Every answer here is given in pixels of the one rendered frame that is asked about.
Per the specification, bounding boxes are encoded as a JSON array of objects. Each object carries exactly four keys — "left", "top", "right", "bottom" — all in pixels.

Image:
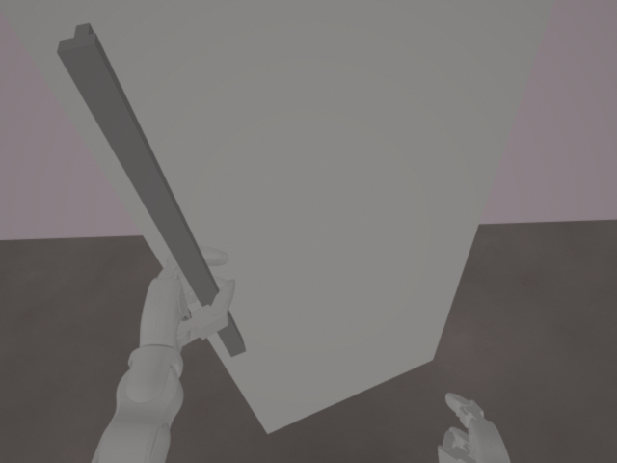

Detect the robot left hand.
[{"left": 140, "top": 245, "right": 235, "bottom": 353}]

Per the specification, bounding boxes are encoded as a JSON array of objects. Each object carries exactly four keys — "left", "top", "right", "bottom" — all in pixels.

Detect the handle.
[{"left": 57, "top": 23, "right": 246, "bottom": 357}]

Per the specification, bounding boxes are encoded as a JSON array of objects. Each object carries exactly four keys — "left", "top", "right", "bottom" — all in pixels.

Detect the left robot forearm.
[{"left": 92, "top": 344, "right": 183, "bottom": 463}]

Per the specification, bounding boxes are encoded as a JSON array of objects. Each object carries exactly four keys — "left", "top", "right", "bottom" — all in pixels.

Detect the robot right hand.
[{"left": 438, "top": 393, "right": 510, "bottom": 463}]

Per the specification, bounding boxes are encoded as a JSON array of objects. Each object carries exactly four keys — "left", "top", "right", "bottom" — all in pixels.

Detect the fridge door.
[{"left": 0, "top": 0, "right": 554, "bottom": 434}]

